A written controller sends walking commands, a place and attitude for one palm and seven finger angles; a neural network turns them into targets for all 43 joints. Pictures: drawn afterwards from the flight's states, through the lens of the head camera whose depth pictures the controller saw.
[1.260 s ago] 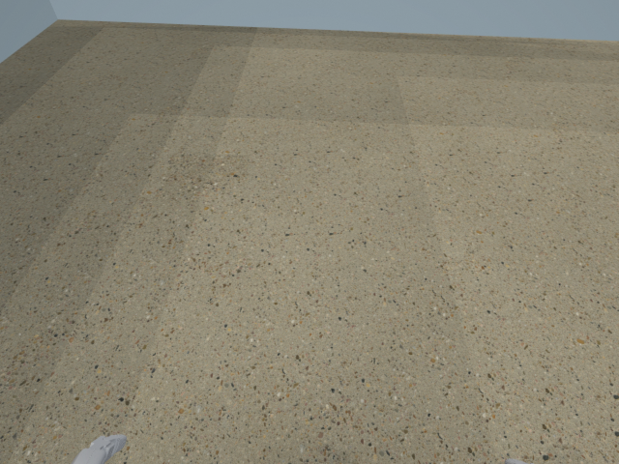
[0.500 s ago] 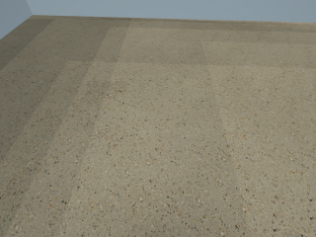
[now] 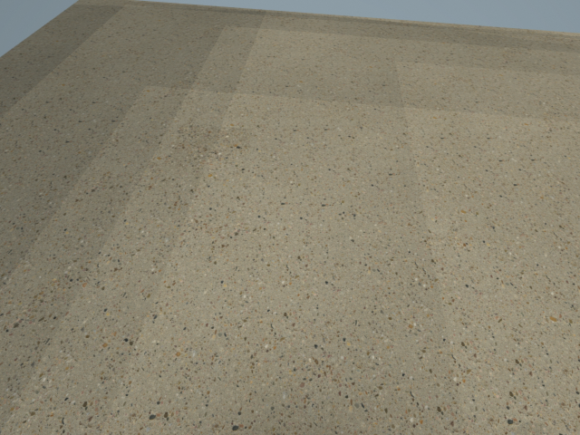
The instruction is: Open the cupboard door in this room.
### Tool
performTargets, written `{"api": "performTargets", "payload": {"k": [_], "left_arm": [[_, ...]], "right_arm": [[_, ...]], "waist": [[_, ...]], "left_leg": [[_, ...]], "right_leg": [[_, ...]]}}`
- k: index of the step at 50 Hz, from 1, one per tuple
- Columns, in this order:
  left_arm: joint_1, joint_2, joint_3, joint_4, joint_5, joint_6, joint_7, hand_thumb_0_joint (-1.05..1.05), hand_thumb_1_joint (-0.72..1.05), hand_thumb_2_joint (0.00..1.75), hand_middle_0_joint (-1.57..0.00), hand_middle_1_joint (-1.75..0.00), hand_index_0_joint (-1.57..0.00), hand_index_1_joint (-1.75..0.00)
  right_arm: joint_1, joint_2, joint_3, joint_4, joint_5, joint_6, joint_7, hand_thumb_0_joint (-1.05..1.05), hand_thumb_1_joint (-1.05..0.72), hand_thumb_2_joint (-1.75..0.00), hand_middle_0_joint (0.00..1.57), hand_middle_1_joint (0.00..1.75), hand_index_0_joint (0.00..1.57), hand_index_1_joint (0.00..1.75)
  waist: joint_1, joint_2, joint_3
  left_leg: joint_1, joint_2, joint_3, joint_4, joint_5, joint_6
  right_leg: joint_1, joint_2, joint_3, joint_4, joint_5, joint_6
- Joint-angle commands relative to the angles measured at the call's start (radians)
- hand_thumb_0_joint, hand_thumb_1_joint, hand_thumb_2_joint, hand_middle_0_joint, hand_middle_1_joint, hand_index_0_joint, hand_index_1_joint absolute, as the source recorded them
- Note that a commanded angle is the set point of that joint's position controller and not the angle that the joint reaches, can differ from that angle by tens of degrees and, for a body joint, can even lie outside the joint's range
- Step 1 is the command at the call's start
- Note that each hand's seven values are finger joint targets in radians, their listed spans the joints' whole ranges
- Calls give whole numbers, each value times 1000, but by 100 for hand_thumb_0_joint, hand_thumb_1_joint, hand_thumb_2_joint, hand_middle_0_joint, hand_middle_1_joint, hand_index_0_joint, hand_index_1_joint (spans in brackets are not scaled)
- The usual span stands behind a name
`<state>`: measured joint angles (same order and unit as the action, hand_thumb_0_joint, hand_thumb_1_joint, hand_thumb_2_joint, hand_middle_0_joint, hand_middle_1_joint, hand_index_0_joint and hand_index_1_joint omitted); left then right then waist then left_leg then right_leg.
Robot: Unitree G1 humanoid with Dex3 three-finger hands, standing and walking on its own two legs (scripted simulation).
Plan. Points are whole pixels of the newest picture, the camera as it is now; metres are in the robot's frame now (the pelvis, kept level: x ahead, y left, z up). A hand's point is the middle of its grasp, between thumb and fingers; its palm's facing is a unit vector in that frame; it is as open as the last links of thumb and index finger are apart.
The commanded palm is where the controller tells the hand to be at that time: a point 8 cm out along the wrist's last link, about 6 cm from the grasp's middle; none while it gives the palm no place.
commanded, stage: turn or walk to find it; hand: left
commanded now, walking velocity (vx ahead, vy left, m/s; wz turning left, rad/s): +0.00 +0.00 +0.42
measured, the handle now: out of the picture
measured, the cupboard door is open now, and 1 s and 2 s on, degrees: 0 0 0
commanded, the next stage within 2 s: stand and wait in 1.86 s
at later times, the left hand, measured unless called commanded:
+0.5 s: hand out of the picture +0.01 +0.18 -0.14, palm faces +0.21 -0.93 -0.31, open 7.4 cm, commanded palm none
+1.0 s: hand out of the picture -0.18 +0.18 -0.18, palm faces +0.48 -0.85 -0.22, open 7.4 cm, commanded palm none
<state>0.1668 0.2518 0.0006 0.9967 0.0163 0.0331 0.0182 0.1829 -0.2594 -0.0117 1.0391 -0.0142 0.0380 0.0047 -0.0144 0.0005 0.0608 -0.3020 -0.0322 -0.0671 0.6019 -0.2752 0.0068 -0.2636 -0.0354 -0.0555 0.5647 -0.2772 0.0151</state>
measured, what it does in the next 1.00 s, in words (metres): steps on the spot, turning left: right foot, then left foot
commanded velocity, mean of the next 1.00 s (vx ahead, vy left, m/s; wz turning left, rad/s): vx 0.00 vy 0.00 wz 0.42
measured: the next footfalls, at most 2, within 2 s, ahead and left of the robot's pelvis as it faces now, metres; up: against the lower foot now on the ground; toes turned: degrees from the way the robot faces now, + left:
right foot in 0.42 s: -0.01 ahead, -0.13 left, +0.00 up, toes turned +10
left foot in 0.90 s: -0.08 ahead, +0.09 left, +0.00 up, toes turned +28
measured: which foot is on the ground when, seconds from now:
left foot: down 0.00-0.42, up 0.44-0.88, down 0.90-1.00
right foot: down 0.00-0.06, up 0.08-0.40, down 0.42-0.90, up 0.92-1.00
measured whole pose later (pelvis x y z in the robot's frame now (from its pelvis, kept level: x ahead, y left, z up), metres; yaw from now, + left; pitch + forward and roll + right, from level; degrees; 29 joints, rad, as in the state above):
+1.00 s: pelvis -0.08 -0.01 +0.00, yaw +25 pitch -1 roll +0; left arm 0.30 0.25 0.06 1.00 0.02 0.06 0.03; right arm 0.11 -0.19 -0.03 0.94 -0.01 0.02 0.00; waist 0.04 -0.07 0.10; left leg -0.24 -0.01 0.07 0.59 -0.32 0.06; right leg -0.37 -0.11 -0.09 0.97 -0.52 0.06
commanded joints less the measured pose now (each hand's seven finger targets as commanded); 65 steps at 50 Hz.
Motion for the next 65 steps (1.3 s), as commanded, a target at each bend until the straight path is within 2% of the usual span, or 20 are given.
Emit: {"api": "performTargets", "payload": {"k": [1,3,4,9,14,19,20,21,22,24,27,37,42,44,45,46,47,50,53,65], "left_arm": [[-26,190,55,-109,4,-6,20,0,90,90,-20,-30,-20,-30],[-53,122,49,-135,-2,-2,20,0,90,90,-20,-30,-20,-30],[-49,125,54,-139,1,1,24,0,90,90,-20,-30,-20,-30],[11,77,62,-113,-2,-2,10,0,90,90,-20,-30,-20,-30],[-7,45,59,-138,-10,-6,12,0,90,90,-20,-30,-20,-30],[126,70,73,-113,-15,-12,18,0,90,90,-20,-30,-20,-30],[156,122,85,-108,-5,-18,22,0,90,90,-20,-30,-20,-30],[154,212,103,-122,14,-25,28,0,90,90,-20,-30,-20,-30],[91,223,95,-150,5,-21,30,0,90,90,-20,-30,-20,-30],[-19,151,87,-176,3,-31,31,0,90,90,-20,-30,-20,-30],[-6,101,66,-165,2,-42,23,0,90,90,-20,-30,-20,-30],[214,131,77,-100,16,-44,26,0,90,90,-20,-30,-20,-30],[187,163,92,-85,17,-36,23,0,90,90,-20,-30,-20,-30],[166,145,88,-91,1,-31,18,0,90,90,-20,-30,-20,-30],[170,82,81,-122,-7,-26,11,0,90,90,-20,-30,-20,-30],[131,54,62,-144,1,-16,16,0,90,90,-20,-30,-20,-30],[104,73,66,-143,5,-2,20,0,90,90,-20,-30,-20,-30],[72,80,83,-103,6,8,8,0,90,90,-20,-30,-20,-30],[121,72,86,-77,5,7,-2,0,90,90,-20,-30,-20,-30],[-14,51,83,-147,1,5,5,0,90,90,-20,-30,-20,-30]], "right_arm": [[66,-130,-48,-72,0,-15,0,0,-90,-90,20,30,20,30],[97,-199,-67,-84,-12,-24,-6,0,-90,-90,20,30,20,30],[106,-204,-72,-86,-6,-25,-15,0,-90,-90,20,30,20,30],[59,-160,-76,-120,-7,-25,-29,0,-90,-90,20,30,20,30],[119,-155,-91,-118,-12,-14,-30,0,-90,-90,20,30,20,30],[66,-143,-101,-149,-5,-1,-16,0,-90,-90,20,30,20,30],[61,-104,-99,-157,2,4,-9,0,-90,-90,20,30,20,30],[64,-41,-90,-182,5,3,-9,0,-90,-90,20,30,20,30],[28,-91,-102,-188,-12,3,-12,0,-90,-90,20,30,20,30],[52,-88,-106,-148,-13,22,2,0,-90,-90,20,30,20,30],[101,-61,-97,-110,-7,20,11,0,-90,-90,20,30,20,30],[-79,-38,-65,-144,2,15,5,0,-90,-90,20,30,20,30],[-38,-32,-55,-135,11,-7,2,0,-90,-90,20,30,20,30],[57,-90,-67,-113,3,-23,-1,0,-90,-90,20,30,20,30],[94,-190,-90,-113,-4,-32,-6,0,-90,-90,20,30,20,30],[132,-232,-99,-100,9,-22,-11,0,-90,-90,20,30,20,30],[117,-206,-93,-101,5,-16,-14,0,-90,-90,20,30,20,30],[9,-141,-72,-128,-2,-24,-29,0,-90,-90,20,30,20,30],[-4,-132,-72,-141,5,-35,-28,0,-90,-90,20,30,20,30],[85,-131,-89,-136,-11,-24,-24,0,-90,-90,20,30,20,30]], "waist": [[-18,-45,-92],[-38,252,-42],[-33,237,-40],[1,140,-116],[-30,156,-152],[30,138,-164],[41,18,-156],[50,-273,-110],[52,-237,-54],[-6,-202,28],[-32,-135,49],[63,-182,-32],[43,-205,-107],[-18,-86,-168],[-33,198,-200],[-43,266,-194],[-39,159,-146],[-6,168,-41],[19,121,-68],[-25,129,-59]], "left_leg": [[59,106,-60,-79,156,17],[38,295,-443,-314,268,150],[38,318,-499,-346,283,199],[112,213,-353,-284,235,178],[180,206,-419,-267,316,185],[-7,112,-363,-215,173,89],[-165,49,-275,-116,9,32],[-374,-77,-67,161,-195,-43],[-345,-48,-50,355,-264,-45],[-270,1,-54,520,-150,-36],[-288,13,11,610,-41,-57],[-230,56,95,336,-172,-77],[-20,31,160,-5,-98,-45],[234,84,116,-225,209,-14],[423,339,-195,-233,579,92],[383,449,-268,-215,887,197],[311,440,-174,-216,784,209],[174,302,-138,-270,566,146],[189,246,-90,-290,486,123],[150,250,-297,-316,255,185]], "right_leg": [[-61,-183,79,-30,84,-60],[-168,23,-25,296,-233,27],[-190,11,56,427,-294,18],[-208,3,75,446,-188,30],[-153,37,70,247,-216,34],[161,54,41,-162,-2,22],[297,-57,123,-251,-6,-12],[330,-339,440,-353,-128,-107],[122,-441,460,-354,-18,-161],[-50,-318,319,-371,-69,-143],[11,-223,131,-288,193,-121],[231,-292,85,-168,599,-173],[222,-287,27,-53,673,-130],[85,-235,-63,135,507,-43],[-203,-107,-110,336,-47,32],[-268,-65,-35,458,-393,52],[-252,-87,5,530,-354,43],[-272,-88,51,593,-177,55],[-267,-75,36,602,-77,73],[-208,-30,52,320,-149,69]]}}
